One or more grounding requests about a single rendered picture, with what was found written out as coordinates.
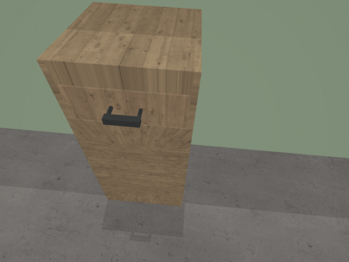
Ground drawer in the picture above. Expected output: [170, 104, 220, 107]
[58, 85, 190, 128]

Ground cabinet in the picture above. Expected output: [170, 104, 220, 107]
[37, 2, 202, 206]

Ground handle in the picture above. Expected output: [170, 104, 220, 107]
[102, 106, 143, 128]

